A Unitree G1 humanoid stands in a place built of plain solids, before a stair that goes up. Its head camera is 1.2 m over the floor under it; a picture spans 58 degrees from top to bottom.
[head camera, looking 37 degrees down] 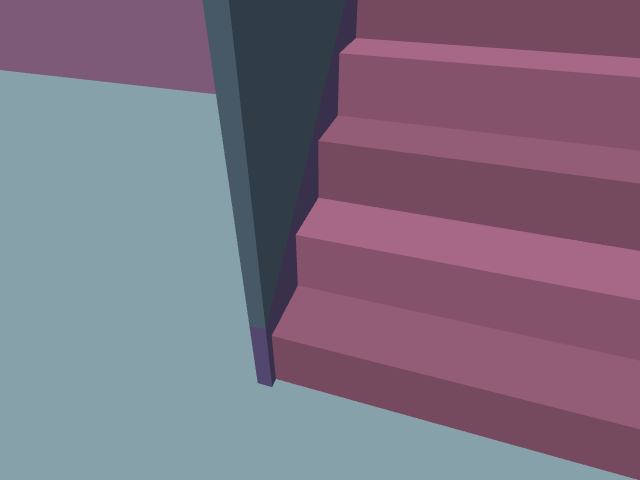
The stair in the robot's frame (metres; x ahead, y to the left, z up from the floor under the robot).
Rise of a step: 0.21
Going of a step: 0.23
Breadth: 1.04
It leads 18 degrees to the right of straight ahead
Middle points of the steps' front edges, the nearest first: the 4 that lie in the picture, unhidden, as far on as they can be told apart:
0.69 -0.35 0.21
0.90 -0.42 0.42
1.12 -0.49 0.63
1.34 -0.56 0.84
